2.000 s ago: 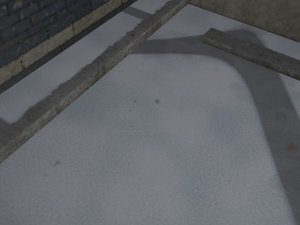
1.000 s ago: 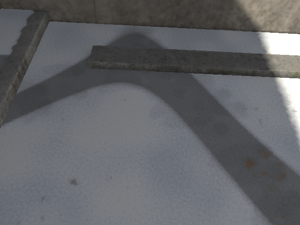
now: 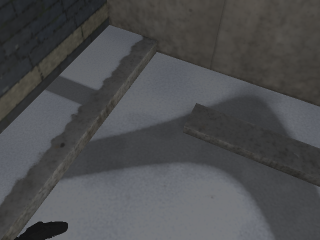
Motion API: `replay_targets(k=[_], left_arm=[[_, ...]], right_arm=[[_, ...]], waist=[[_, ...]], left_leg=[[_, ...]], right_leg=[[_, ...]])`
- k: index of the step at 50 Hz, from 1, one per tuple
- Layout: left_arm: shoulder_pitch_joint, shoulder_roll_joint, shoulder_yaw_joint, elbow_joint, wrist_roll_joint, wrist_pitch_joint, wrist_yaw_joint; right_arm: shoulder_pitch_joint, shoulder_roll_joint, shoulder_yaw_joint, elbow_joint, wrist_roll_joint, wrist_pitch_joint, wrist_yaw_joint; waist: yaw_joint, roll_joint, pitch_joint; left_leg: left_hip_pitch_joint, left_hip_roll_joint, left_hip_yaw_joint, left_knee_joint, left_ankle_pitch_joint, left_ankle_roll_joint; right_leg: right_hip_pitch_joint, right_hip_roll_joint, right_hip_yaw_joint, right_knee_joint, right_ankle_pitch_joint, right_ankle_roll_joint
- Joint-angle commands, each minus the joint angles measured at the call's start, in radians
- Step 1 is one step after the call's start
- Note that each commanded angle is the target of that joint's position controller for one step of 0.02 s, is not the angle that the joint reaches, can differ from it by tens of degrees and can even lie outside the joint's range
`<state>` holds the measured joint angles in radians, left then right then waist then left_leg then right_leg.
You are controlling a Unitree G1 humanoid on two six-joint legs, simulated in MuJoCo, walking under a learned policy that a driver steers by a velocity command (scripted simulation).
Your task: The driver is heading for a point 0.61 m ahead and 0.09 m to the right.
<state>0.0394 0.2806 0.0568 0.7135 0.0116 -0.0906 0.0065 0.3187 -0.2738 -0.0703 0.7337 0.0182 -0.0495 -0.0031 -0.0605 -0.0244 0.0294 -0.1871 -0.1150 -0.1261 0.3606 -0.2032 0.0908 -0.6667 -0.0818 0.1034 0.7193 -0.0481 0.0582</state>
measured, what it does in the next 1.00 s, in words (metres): walks ahead: right foot, then left foot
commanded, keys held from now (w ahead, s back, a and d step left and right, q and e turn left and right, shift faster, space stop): w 0.50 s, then w+e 0.22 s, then no key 0.28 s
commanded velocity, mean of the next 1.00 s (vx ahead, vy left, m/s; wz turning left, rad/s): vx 0.44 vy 0.00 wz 0.03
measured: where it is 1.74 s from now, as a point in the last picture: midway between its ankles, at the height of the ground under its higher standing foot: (150, 207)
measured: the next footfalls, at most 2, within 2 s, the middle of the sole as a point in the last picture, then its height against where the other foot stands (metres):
right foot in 0.16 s outside the picture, level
left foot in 0.66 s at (121, 228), level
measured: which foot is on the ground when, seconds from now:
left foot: down 0.00-0.18, up 0.20-0.64, down 0.66-1.00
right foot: up 0.00-0.14, down 0.16-0.66, up 0.68-1.00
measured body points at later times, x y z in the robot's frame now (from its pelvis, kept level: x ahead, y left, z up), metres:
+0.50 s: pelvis +0.27 -0.04 +0.00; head +0.30 -0.05 +0.45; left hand +0.25 +0.23 -0.12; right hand +0.50 -0.26 -0.09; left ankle +0.40 +0.14 -0.69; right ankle +0.23 -0.15 -0.75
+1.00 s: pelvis +0.50 +0.02 +0.00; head +0.53 +0.02 +0.45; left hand +0.68 +0.27 -0.11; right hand +0.55 -0.27 -0.12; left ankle +0.47 +0.13 -0.75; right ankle +0.62 -0.13 -0.71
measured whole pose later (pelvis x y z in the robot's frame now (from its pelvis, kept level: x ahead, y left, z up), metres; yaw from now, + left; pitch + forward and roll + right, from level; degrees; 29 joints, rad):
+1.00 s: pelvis +0.50 +0.02 +0.00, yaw -1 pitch +2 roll +1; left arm 0.12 0.29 0.04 0.74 0.01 -0.02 0.00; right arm 0.28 -0.28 -0.06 0.83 0.00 -0.07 0.00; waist -0.05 -0.04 0.04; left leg -0.14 -0.02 0.09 0.32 -0.20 0.02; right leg -0.58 -0.06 0.04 0.69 -0.10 0.03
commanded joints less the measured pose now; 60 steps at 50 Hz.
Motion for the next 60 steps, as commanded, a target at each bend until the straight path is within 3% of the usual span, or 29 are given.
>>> replay_targets(k=[1,5,7,8,9,10,11,12,14,16,22,29,31,33,34,35,36,37,39,42,46,50,53,54,55,56,57,58,60], left_arm=[[-0.086,0.057,0.008,-0.078,-0.012,-0.016,-0.011],[-0.100,0.094,0.018,-0.092,-0.014,-0.036,-0.033],[-0.014,0.111,0.029,-0.072,-0.011,-0.045,-0.032],[0.086,0.142,0.044,-0.051,0.000,-0.050,-0.026],[0.249,0.199,0.058,-0.033,0.010,-0.052,-0.021],[0.347,0.277,0.082,0.018,0.008,-0.039,-0.029],[0.349,0.182,0.062,0.016,-0.026,-0.034,-0.035],[0.302,0.128,0.045,0.007,-0.026,-0.028,-0.030],[0.219,0.097,0.027,-0.002,-0.006,-0.015,-0.028],[0.206,0.076,0.016,0.003,-0.001,-0.018,-0.027],[0.259,0.147,0.031,0.047,-0.023,-0.009,-0.016],[0.370,0.167,0.030,0.103,-0.041,0.021,-0.012],[0.356,0.193,0.038,0.103,-0.040,0.032,-0.005],[0.335,0.155,0.023,0.090,-0.029,0.029,-0.004],[0.334,0.072,-0.002,0.049,-0.007,0.020,-0.003],[0.443,0.037,-0.015,0.041,-0.032,0.004,-0.004],[0.388,0.133,0.011,0.052,-0.053,0.005,-0.004],[0.312,0.151,0.019,0.035,-0.051,0.007,-0.003],[0.278,0.127,0.024,0.034,-0.025,0.025,0.005],[0.326,0.063,0.012,0.037,-0.020,0.058,0.008],[0.231,0.024,-0.009,0.011,-0.002,0.063,-0.002],[0.120,0.059,-0.006,-0.019,-0.003,0.061,-0.014],[0.126,0.083,0.005,-0.019,0.008,0.057,-0.017],[0.142,0.113,0.016,-0.012,0.010,0.056,-0.010],[0.173,0.175,0.029,-0.019,0.016,0.057,0.003],[0.156,0.169,0.020,-0.023,0.031,0.069,0.011],[0.173,0.084,0.002,-0.016,0.014,0.081,0.007],[0.169,0.071,-0.006,-0.004,0.011,0.084,0.000],[0.114,0.115,0.007,-0.001,0.008,0.083,-0.003]], right_arm=[[0.005,-0.169,-0.045,-0.059,0.006,-0.009,-0.011],[0.050,-0.149,-0.038,-0.037,0.001,-0.003,-0.012],[0.031,-0.144,-0.035,-0.040,-0.002,0.002,-0.011],[0.021,-0.116,-0.025,-0.049,-0.005,0.000,-0.009],[0.016,-0.076,-0.007,-0.072,-0.020,-0.004,-0.009],[0.177,-0.025,0.008,-0.072,0.010,-0.016,-0.008],[0.145,-0.118,-0.004,-0.055,0.017,-0.021,-0.011],[0.016,-0.162,-0.016,-0.074,0.015,-0.022,-0.008],[-0.093,-0.136,-0.013,-0.106,-0.015,-0.028,-0.005],[-0.072,-0.103,-0.010,-0.106,-0.012,-0.028,0.002],[-0.202,-0.037,0.019,-0.141,-0.016,-0.029,0.009],[-0.369,-0.061,0.015,-0.193,0.001,-0.050,0.038],[-0.315,-0.092,0.002,-0.182,-0.001,-0.059,0.040],[-0.080,-0.168,-0.036,-0.124,-0.019,-0.062,0.023],[0.087,-0.248,-0.055,-0.107,-0.042,-0.055,0.009],[0.112,-0.263,-0.056,-0.092,-0.040,-0.044,0.016],[0.080,-0.173,-0.034,-0.091,-0.026,-0.040,0.015],[0.020,-0.139,-0.021,-0.091,-0.019,-0.041,0.014],[-0.096,-0.094,-0.005,-0.086,-0.031,-0.047,0.024],[-0.151,-0.108,-0.011,-0.056,-0.029,-0.063,0.022],[-0.163,-0.139,-0.017,-0.012,-0.021,-0.049,-0.002],[-0.110,-0.165,-0.019,0.044,-0.013,-0.029,-0.008],[-0.124,-0.167,-0.016,0.071,0.007,-0.017,-0.010],[-0.079,-0.141,-0.008,0.090,0.000,-0.018,-0.009],[-0.045,-0.108,0.007,0.090,-0.030,-0.027,-0.008],[0.087,-0.033,0.032,0.112,-0.042,-0.031,-0.005],[0.033,-0.065,0.032,0.112,-0.035,-0.014,-0.010],[-0.020,-0.105,0.022,0.096,-0.016,0.005,-0.013],[-0.062,-0.129,0.009,0.101,-0.016,0.043,-0.033]], waist=[[-0.006,0.113,-0.043],[-0.011,0.136,-0.036],[0.041,0.158,-0.055],[0.088,0.149,-0.125],[0.156,0.042,-0.258],[0.099,-0.300,-0.351],[0.132,-0.202,-0.283],[0.156,-0.103,-0.151],[0.118,-0.018,-0.040],[0.080,-0.066,-0.041],[0.107,-0.050,-0.029],[0.148,-0.056,0.016],[0.099,-0.066,-0.007],[-0.023,-0.038,-0.161],[-0.076,0.116,-0.323],[-0.030,0.358,-0.434],[-0.046,0.229,-0.310],[-0.034,0.179,-0.179],[0.041,0.113,-0.085],[0.109,0.129,-0.072],[0.098,0.113,-0.089],[0.057,0.121,-0.103],[0.084,0.111,-0.106],[0.080,0.072,-0.117],[0.071,-0.015,-0.179],[0.012,-0.169,-0.269],[0.068,-0.172,-0.294],[0.078,-0.154,-0.255],[0.070,-0.110,-0.175]], left_leg=[[-0.083,0.209,-0.166,-0.096,0.124,0.133],[0.050,0.268,-0.251,0.001,0.120,0.116],[0.073,0.252,-0.257,0.080,0.233,0.091],[0.048,0.204,-0.220,0.203,0.327,0.062],[-0.079,0.142,-0.136,0.481,0.189,0.022],[-0.446,-0.004,-0.028,0.802,-0.306,-0.056],[-0.594,0.053,-0.073,0.919,-0.363,-0.064],[-0.634,0.093,-0.061,0.943,-0.270,-0.061],[-0.590,0.164,0.003,0.853,-0.148,-0.065],[-0.503,0.199,0.025,0.770,-0.103,-0.070],[-0.465,0.210,0.089,0.427,0.093,-0.103],[-0.359,0.150,0.099,0.168,0.179,-0.087],[-0.249,0.133,0.105,0.113,0.140,-0.065],[0.138,0.179,0.075,0.108,0.164,-0.004],[0.463,0.409,-0.179,0.131,0.156,0.071],[0.590,0.560,-0.547,0.015,-0.021,0.185],[0.503,0.519,-0.499,-0.026,-0.148,0.157],[0.366,0.482,-0.343,-0.040,-0.013,0.131],[0.147,0.405,-0.151,-0.064,0.385,0.119],[0.006,0.386,-0.016,-0.102,0.651,0.134],[-0.034,0.333,0.117,-0.118,0.672,0.113],[0.024,0.343,0.114,-0.077,0.574,0.092],[0.034,0.327,0.101,0.039,0.439,0.045],[0.022,0.280,0.112,0.102,0.363,0.006],[-0.048,0.219,0.159,0.211,0.196,-0.049],[-0.193,0.156,0.171,0.330,-0.174,-0.111],[-0.213,0.154,0.124,0.413,-0.400,-0.143],[-0.259,0.161,0.105,0.460,-0.452,-0.149],[-0.284,0.181,0.083,0.508,-0.406,-0.154]], right_leg=[[0.164,0.068,-0.050,-0.134,0.137,0.006],[0.176,0.069,-0.042,-0.220,0.046,-0.040],[0.291,0.088,-0.077,-0.280,-0.005,-0.082],[0.451,0.055,-0.051,-0.276,0.007,-0.122],[0.699,-0.104,0.117,-0.257,0.025,-0.193],[1.003,-0.302,0.573,-0.345,-0.166,-0.377],[0.987,-0.313,0.681,-0.418,-0.425,-0.368],[0.872,-0.268,0.536,-0.433,-0.437,-0.322],[0.664,-0.190,0.353,-0.473,-0.244,-0.293],[0.581,-0.136,0.252,-0.508,-0.100,-0.279],[0.538,-0.107,0.074,-0.559,0.103,-0.279],[0.598,-0.135,0.090,-0.491,0.083,-0.244],[0.608,-0.144,0.110,-0.425,0.137,-0.222],[0.482,-0.054,0.046,-0.142,0.231,-0.166],[0.218,0.048,-0.030,0.202,-0.079,-0.108],[-0.017,0.119,-0.005,0.437,-0.557,-0.081],[-0.109,0.064,0.037,0.538,-0.509,-0.074],[-0.122,0.039,0.014,0.533,-0.428,-0.070],[-0.022,0.000,-0.008,0.465,-0.352,-0.050],[0.092,-0.001,-0.023,0.356,-0.310,-0.022],[0.187,0.005,-0.065,0.075,-0.083,-0.021],[0.254,0.037,-0.071,-0.092,0.007,-0.035],[0.353,0.066,-0.093,-0.249,0.051,-0.080],[0.434,0.054,-0.075,-0.307,0.190,-0.103],[0.580,-0.063,0.031,-0.260,0.597,-0.140],[0.758,-0.213,0.187,-0.213,0.762,-0.289],[0.727,-0.239,0.250,-0.264,0.622,-0.352],[0.691,-0.219,0.257,-0.310,0.419,-0.345],[0.569,-0.203,0.255,-0.377,0.149,-0.304]])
